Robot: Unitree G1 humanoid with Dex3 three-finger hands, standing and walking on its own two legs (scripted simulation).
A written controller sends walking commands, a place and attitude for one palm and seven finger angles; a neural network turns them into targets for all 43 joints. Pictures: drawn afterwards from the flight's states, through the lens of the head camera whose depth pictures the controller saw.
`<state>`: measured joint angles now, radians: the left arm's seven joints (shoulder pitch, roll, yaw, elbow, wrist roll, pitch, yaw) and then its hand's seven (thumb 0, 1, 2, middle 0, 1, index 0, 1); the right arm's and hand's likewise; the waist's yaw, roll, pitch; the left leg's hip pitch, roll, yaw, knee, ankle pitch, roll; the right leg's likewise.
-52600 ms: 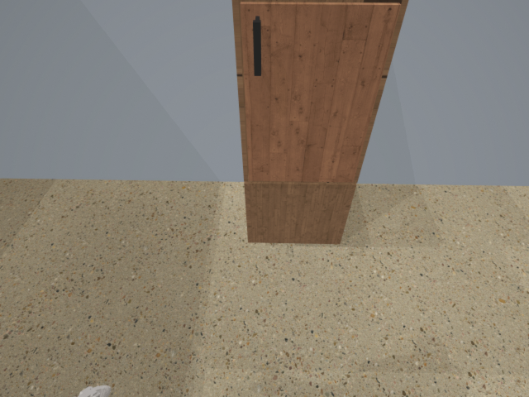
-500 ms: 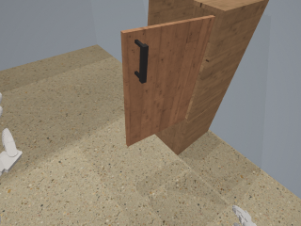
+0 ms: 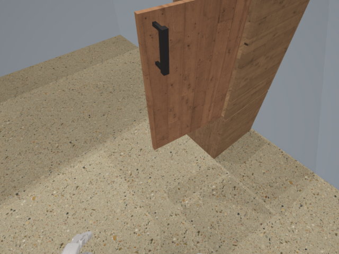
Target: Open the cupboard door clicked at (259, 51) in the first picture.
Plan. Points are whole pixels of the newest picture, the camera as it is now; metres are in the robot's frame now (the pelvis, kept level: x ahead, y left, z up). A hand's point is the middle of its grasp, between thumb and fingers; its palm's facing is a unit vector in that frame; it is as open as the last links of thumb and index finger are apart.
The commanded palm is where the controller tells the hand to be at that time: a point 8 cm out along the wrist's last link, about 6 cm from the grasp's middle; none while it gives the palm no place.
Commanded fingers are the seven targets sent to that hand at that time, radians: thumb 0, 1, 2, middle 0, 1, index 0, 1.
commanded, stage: let the arm hang, fingers relaxed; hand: left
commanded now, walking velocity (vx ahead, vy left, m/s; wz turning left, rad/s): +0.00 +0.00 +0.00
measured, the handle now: (160, 49) +0.59 +0.03 +0.18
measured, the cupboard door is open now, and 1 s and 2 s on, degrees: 82 82 82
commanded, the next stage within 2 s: look to check the result in 0.86 s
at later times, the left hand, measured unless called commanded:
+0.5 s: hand out of the picture -0.01 +0.18 -0.14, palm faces +0.08 -0.97 -0.21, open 7.3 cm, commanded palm none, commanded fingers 0.00 0.90 0.90 -0.20 -0.30 -0.20 -0.30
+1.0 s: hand out of the picture -0.03 +0.18 -0.14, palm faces +0.08 -0.98 -0.20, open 7.3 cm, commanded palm none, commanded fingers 0.00 0.90 0.90 -0.20 -0.30 -0.20 -0.30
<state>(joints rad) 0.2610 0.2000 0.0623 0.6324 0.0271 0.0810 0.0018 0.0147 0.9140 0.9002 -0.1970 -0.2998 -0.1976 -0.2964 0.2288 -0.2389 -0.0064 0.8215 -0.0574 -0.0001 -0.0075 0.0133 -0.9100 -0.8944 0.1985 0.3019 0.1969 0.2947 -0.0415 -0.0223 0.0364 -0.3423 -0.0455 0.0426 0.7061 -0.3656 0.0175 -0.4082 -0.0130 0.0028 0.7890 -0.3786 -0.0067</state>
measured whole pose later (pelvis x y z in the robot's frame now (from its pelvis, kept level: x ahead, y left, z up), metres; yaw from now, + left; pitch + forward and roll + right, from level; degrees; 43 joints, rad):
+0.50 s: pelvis -0.02 +0.00 +0.03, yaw +2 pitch -2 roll +0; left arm 0.23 0.15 0.02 1.12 0.01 0.01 0.02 0.01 0.92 0.90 -0.20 -0.30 -0.20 -0.30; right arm 0.26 -0.15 0.00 1.10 -0.02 0.02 -0.03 0.02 -0.93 -0.89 0.20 0.30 0.20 0.29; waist 0.00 0.04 0.05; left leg -0.12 -0.02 0.01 0.42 -0.26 0.03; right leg -0.21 0.02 -0.06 0.40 -0.17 -0.04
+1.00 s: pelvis -0.02 +0.01 +0.03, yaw +2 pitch -2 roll +0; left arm 0.26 0.14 0.03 1.16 0.01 0.00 0.02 0.01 0.91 0.90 -0.20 -0.30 -0.20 -0.30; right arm 0.32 -0.14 -0.01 1.14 -0.02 0.00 -0.04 0.01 -0.91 -0.89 0.20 0.30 0.20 0.29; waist -0.01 0.02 0.05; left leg -0.13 -0.04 0.02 0.41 -0.25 0.04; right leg -0.22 0.01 -0.05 0.41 -0.16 -0.03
